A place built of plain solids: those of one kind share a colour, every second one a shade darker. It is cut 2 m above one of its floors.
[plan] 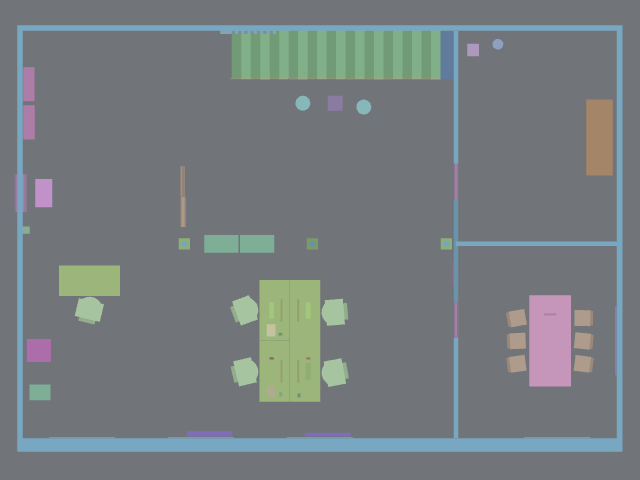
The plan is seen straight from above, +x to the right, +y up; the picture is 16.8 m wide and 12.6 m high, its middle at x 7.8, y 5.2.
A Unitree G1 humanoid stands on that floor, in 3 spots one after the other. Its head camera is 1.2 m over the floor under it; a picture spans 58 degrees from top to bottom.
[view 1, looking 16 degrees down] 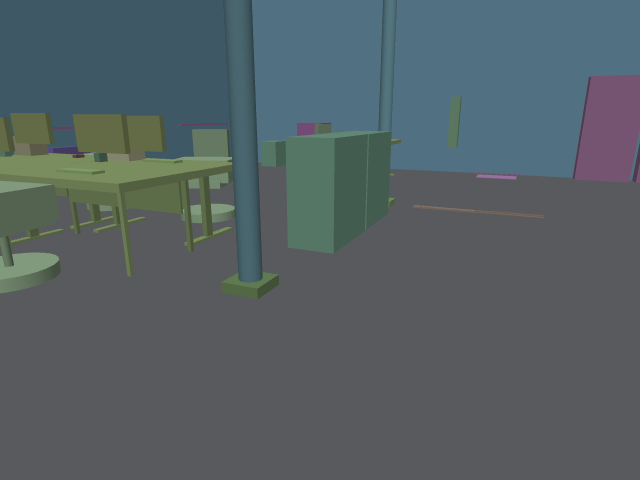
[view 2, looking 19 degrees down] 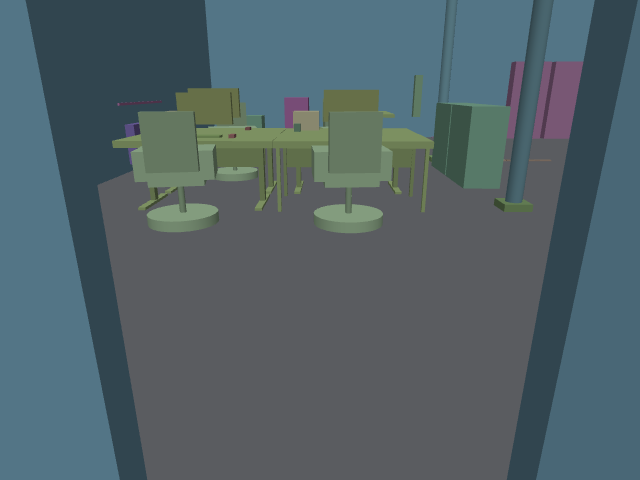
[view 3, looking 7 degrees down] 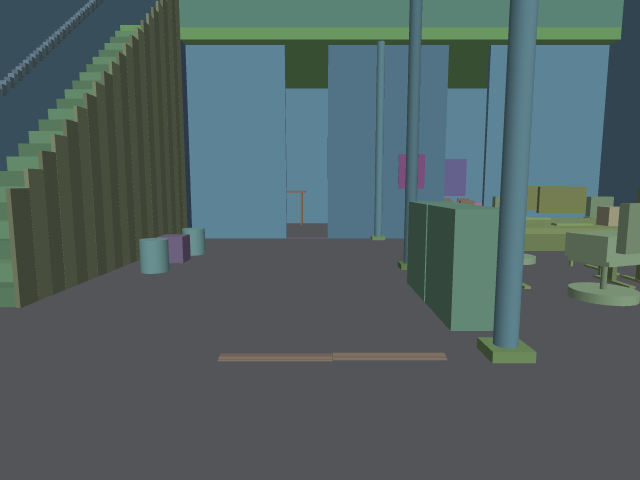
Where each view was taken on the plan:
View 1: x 10.06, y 6.74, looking -156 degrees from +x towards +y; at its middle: filing_cabinet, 3.94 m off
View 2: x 12.17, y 3.10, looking -179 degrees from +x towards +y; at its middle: ground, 3.69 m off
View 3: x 1.25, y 6.43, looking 0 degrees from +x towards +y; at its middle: ground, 9.85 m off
